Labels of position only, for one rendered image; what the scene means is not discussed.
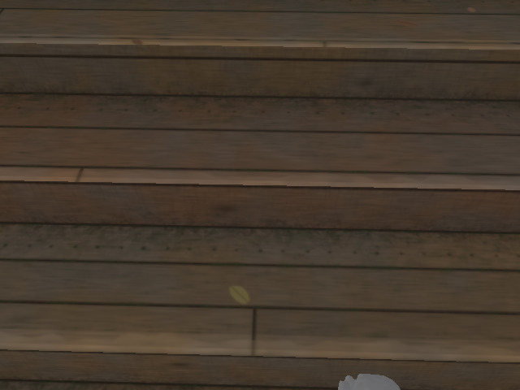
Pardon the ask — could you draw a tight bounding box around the right robot thigh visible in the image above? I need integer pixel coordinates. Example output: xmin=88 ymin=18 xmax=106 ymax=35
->
xmin=338 ymin=374 xmax=400 ymax=390

